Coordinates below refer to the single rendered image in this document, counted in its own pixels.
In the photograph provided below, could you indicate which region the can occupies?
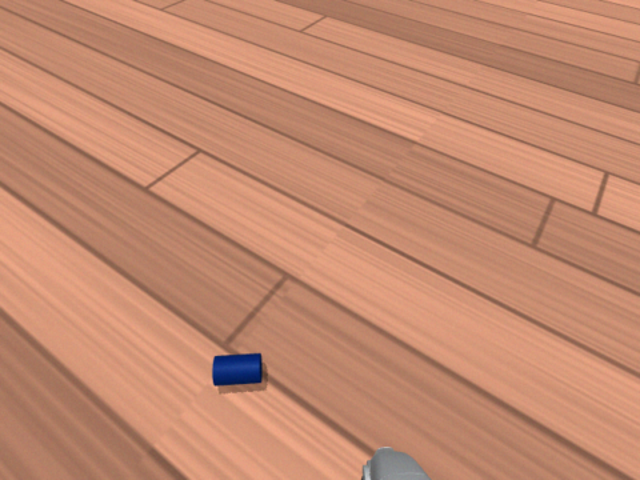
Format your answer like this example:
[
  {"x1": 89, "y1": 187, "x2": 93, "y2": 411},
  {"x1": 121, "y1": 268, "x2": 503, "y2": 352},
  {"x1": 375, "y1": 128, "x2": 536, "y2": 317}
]
[{"x1": 212, "y1": 353, "x2": 262, "y2": 386}]

